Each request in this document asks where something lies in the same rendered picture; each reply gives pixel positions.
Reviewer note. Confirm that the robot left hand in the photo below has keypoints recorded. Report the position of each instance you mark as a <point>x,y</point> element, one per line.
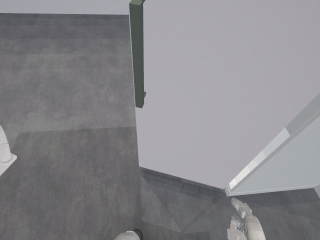
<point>6,157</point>

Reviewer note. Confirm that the fridge door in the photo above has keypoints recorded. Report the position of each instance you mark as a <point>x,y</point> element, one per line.
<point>222,79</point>

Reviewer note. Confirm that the handle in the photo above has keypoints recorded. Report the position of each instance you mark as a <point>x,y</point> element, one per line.
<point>137,43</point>

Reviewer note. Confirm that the robot left foot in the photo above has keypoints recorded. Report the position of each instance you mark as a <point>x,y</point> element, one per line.
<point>139,233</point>

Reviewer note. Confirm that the robot right hand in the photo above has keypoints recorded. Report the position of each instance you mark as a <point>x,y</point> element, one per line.
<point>249,228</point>

